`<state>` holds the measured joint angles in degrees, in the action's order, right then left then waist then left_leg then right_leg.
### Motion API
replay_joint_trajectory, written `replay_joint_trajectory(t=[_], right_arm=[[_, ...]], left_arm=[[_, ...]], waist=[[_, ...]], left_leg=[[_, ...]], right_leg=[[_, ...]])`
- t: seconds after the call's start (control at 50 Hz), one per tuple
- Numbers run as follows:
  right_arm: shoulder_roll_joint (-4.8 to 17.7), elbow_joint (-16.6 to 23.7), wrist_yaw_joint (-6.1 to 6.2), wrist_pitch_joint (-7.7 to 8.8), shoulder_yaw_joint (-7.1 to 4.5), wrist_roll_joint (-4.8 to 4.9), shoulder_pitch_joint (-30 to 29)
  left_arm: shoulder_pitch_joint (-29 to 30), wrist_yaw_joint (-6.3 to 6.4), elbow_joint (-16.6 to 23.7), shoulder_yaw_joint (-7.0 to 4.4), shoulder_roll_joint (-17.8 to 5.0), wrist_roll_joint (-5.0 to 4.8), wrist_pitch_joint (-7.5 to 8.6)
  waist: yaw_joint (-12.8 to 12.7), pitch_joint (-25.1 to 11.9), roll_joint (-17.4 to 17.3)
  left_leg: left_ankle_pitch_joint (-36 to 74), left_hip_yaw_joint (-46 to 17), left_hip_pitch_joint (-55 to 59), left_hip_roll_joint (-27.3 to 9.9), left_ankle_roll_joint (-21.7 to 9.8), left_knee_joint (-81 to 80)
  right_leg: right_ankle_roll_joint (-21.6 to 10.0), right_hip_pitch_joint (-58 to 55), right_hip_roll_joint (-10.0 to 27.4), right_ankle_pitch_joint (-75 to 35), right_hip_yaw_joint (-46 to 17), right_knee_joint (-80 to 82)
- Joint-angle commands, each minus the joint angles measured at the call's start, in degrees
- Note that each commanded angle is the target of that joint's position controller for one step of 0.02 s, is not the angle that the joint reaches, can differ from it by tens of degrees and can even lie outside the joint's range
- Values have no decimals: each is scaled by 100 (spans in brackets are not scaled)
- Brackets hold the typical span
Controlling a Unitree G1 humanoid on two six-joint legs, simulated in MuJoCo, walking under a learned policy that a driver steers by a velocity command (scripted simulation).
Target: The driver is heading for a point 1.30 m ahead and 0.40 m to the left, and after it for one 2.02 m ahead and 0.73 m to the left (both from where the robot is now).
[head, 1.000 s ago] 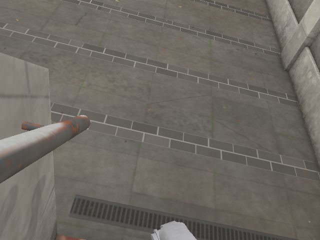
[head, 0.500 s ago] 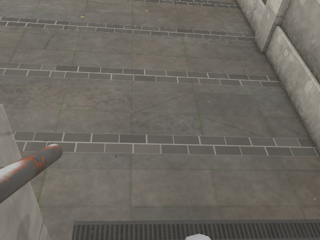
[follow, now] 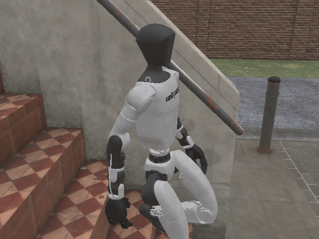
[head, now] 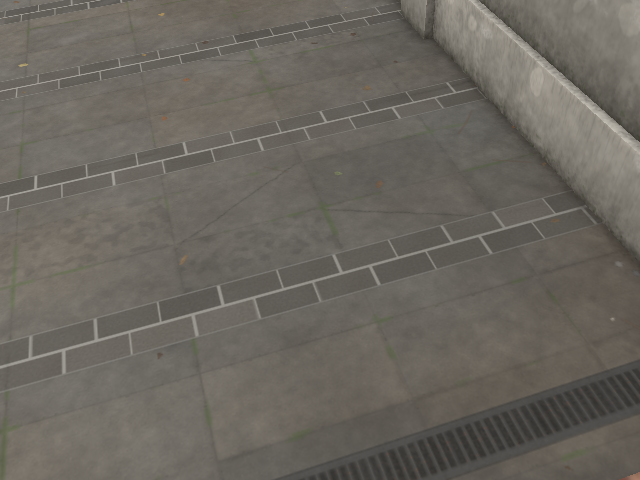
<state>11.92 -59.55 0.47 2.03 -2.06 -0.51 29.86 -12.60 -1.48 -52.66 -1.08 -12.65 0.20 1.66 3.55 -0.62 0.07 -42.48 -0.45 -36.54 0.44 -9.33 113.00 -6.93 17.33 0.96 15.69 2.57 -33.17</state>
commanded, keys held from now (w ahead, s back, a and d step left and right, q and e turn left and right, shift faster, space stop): w+q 1.00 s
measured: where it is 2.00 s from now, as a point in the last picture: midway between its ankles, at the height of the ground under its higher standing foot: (280, 374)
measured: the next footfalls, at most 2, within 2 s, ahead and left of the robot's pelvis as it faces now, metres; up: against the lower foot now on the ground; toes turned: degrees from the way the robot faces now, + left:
left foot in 0.40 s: +0.28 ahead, +0.09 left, -0.21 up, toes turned +12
right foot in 0.86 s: +0.68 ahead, -0.09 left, -0.43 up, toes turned +28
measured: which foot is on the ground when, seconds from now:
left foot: up 0.00-0.38, down 0.40-0.86, up 0.88-1.00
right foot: down 0.00-0.42, up 0.44-0.84, down 0.86-1.00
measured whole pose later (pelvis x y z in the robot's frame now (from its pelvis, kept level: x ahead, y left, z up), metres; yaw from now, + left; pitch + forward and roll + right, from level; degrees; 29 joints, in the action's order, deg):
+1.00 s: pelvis +0.59 -0.03 -0.44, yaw +31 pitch +0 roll +2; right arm 12.8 -56.1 0.3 1.1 -3.1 -2.7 20.1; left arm -17.6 -1.5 -57.3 -3.1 -10.3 2.0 4.2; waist 2.1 -2.1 -4.1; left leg -26.5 -2.1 -44.2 3.0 -6.6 111.7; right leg -1.8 18.5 0.8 17.6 2.3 -35.9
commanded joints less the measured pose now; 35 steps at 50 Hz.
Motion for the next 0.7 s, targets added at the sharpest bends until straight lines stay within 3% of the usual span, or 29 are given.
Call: replay_joint_trajectory(t=[0.02, 0.04, 0.06, 0.08, 0.1, 0.12, 0.16, 0.18, 0.24, 0.3, 0.34, 0.36, 0.38, 0.4, 0.42, 0.44, 0.46, 0.48, 0.5, 0.52, 0.54, 0.56, 0.58, 0.6, 0.62, 0.64, 0.66, 0.68, 0.7], right_arm=[[59, 640, 57, 41, -35, -175, -567], [-109, 613, 19, -78, -21, -222, -739], [-197, 849, -24, -89, 35, -262, -1043], [17, 721, -32, -20, -56, -212, -866], [50, 370, -18, -30, -81, -286, -336], [165, 369, -143, 42, -140, -239, -242], [129, 511, -263, 66, -114, -158, -813], [134, 494, -281, 15, -115, -228, -986], [208, 632, -219, -43, -108, -297, -1679], [97, 719, -269, 114, -21, -224, -2220], [232, 664, -216, 76, -65, -258, -1897], [406, 548, -205, 93, -107, -194, -1552], [654, 429, -213, 93, -204, 61, -824], [719, 114, -300, 115, -248, -76, -242], [863, -109, -335, 26, -365, -93, 443], [1035, -257, -420, 9, -294, -53, 572], [898, -119, -386, 0, -220, 216, 633], [887, -127, -311, -31, -204, 197, 805], [1031, -40, -226, -54, -207, 94, 764], [1173, -89, -113, 68, -217, -75, 744], [1068, -57, -121, 111, -174, -104, 547], [435, 219, -8, 158, 36, -84, -286], [580, 451, 45, 146, 20, -57, -911], [989, 482, 28, 129, -120, -114, -1054], [766, 431, 53, 258, -107, 32, -1015], [448, 440, 97, 296, -26, 117, -1160], [496, 508, 129, 315, -25, 136, -1058], [603, 563, 151, 321, -84, 134, -982], [553, 537, 145, 319, -82, 134, -732]], left_arm=[[-1869, 104, -366, -21, -528, 104, 71], [-1686, 139, -404, 89, -355, 99, 125], [-1048, 211, -343, 214, -79, 47, 179], [-679, 176, -269, 233, -62, 142, 273], [-820, 175, -320, 150, -374, 151, 347], [-361, 151, -297, 181, -175, 91, 424], [-410, 180, -376, 71, -482, -83, 576], [-533, 220, -513, 35, -524, -78, 538], [-1159, 300, -691, 70, -381, 40, 504], [-1604, 418, -802, 45, -315, 173, 468], [-1206, 428, -742, -102, -798, 297, 416], [-1200, 428, -748, -55, -636, 270, 353], [-1143, 495, -801, -71, -564, 369, 223], [-1459, 551, -879, -94, -422, 332, 123], [-1223, 447, -826, -174, -523, 364, 69], [-1110, 301, -205, -146, -222, 272, 139], [-756, 238, 97, -24, -277, 433, 138], [-309, 158, 180, -64, -409, 486, 154], [-437, 99, 72, -62, -331, 443, 174], [-369, 126, 189, 24, -65, 361, 225], [100, 130, 205, 21, -112, 426, 164], [737, 130, 498, 43, -176, 425, 79], [563, 130, 368, -1, -123, 449, 34], [-748, 122, -259, -33, -32, 449, -5], [-619, 34, -170, -240, -570, 286, 72], [-39, -33, -4, -195, -560, 301, 122], [377, -79, 95, -140, -329, 355, 152], [789, -113, 250, -62, -167, 314, 186], [1283, -107, 459, -71, -160, 311, 239]], waist=[[-485, -2, 681], [-250, 758, 650], [-25, 1186, 698], [183, 1118, 682], [314, 829, 920], [574, 842, 838], [431, 686, 552], [280, 684, 569], [-126, 995, 361], [-597, 1338, 363], [-422, 935, 730], [-370, 798, 393], [-96, 421, 288], [-1, 436, -44], [513, 331, -1195], [-121, 208, -2079], [132, -555, -1192], [360, -651, -459], [183, -606, -306], [-30, -620, -688], [-47, -117, -710], [-333, 599, 116], [-599, 518, 75], [-939, -68, -406], [-903, 162, -377], [-718, 216, -216], [-524, 172, -5], [-308, 346, -257], [-6, 526, -469]], left_leg=[[2362, -928, -3212, -246, 255, -983], [3230, -946, -2949, -162, 477, -1566], [4155, -938, -2360, 15, 755, -2585], [4847, -850, -1551, 50, 812, -3422], [5038, -825, -982, 175, 804, -3180], [6112, -910, -852, 146, 766, -4233], [7873, -709, -112, 179, 671, -5204], [8004, -803, -284, 134, 590, -5438], [8194, -388, -168, 153, 483, -6119], [8171, 168, 338, 79, 424, -7110], [7214, 53, 299, -272, 237, -6965], [7011, 203, 575, -316, 107, -7477], [5985, 420, 1617, -308, 2, -8791], [5462, 180, 2494, -232, -69, -9978], [6563, 177, 3784, -364, -227, -10074], [9891, -861, 5988, -1012, -578, -6861], [9585, -1602, 6506, -1286, -913, -6787], [8113, -2166, 6171, -1556, -1121, -7033], [6443, -2763, 5377, -1720, -1346, -7248], [4959, -3398, 5154, -2221, -1565, -7583], [3820, -4052, 3905, -2204, -1702, -8013], [3514, -3149, 1620, -1528, -1254, -8224], [4014, -2581, 176, -1058, -1022, -8382], [4605, -2160, -516, -874, -818, -8209], [3292, -2066, -14, -548, -642, -7742], [1405, -1883, -143, -241, -410, -7522], [772, -2023, 126, -187, -377, -7417], [792, -2049, 483, -149, -398, -7267], [935, -1970, 614, -97, -410, -7089]], right_leg=[[-555, -1405, 2076, 445, -1678, 195], [-412, 36, 1872, 1322, -1603, 620], [-297, 1236, 1666, 1546, -1387, 800], [-91, 1852, 1478, 863, -1090, 783], [-48, 1917, 1571, -475, -1197, 494], [304, 2041, 1102, -282, -570, 49], [347, 2141, 1166, 750, -492, -103], [302, 1718, 1144, 929, -522, -338], [125, 1316, 1033, 804, -281, -1197], [25, 958, 1087, 353, 66, -2047], [-135, 87, 1523, -938, -439, -2539], [-123, -214, 1393, -1642, -243, -3479], [-182, -210, 1324, -2595, -143, -4546], [-227, -205, 971, -2636, 71, -5783], [-175, 956, 91, 1125, 784, -8404], [124, 4509, -232, 3410, 516, -9122], [195, 5480, -7, 3382, 180, -8797], [253, 5881, 80, 3354, -248, -8448], [285, 5865, 231, 3117, -470, -7993], [529, 6220, 434, 1372, -846, -6649], [790, 5949, 523, 1051, -882, -6243], [1166, 4630, 424, -580, -678, -4473], [1175, 2739, 356, -1286, -386, -3468], [1029, 1005, 160, -2376, -120, -4038], [962, 1557, 276, -4024, -496, -3246], [907, 1330, 249, -5021, -462, -2291], [845, 1271, 186, -5154, -482, -1849], [854, 1431, 159, -4880, -466, -1123], [902, 1328, 118, -4597, -519, -531]])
